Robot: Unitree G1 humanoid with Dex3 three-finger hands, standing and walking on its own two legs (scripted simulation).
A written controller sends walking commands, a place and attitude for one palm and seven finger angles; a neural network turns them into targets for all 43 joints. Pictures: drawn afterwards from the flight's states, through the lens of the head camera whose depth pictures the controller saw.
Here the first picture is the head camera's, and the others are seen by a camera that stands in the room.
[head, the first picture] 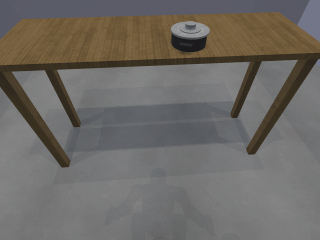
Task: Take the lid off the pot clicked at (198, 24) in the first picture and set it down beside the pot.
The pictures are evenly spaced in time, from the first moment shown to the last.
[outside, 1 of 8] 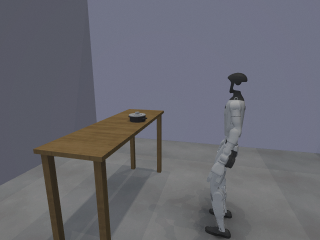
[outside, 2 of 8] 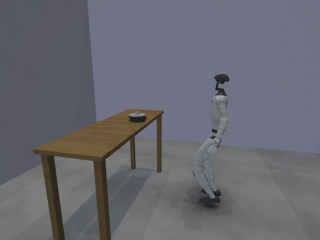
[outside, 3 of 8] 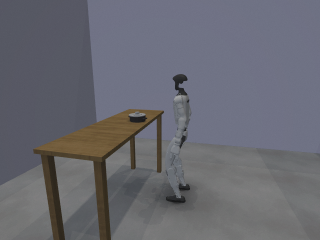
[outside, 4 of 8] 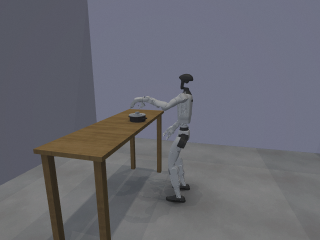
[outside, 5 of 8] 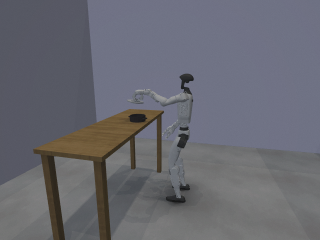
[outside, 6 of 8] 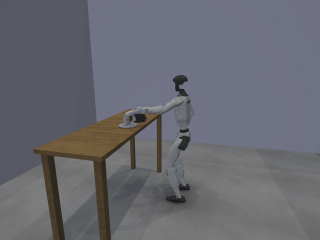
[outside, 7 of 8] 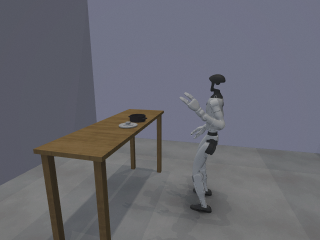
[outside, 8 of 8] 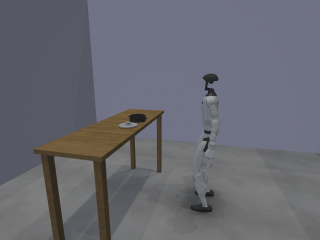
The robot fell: no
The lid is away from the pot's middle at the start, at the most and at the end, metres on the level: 0.00 0.24 0.22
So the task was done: yes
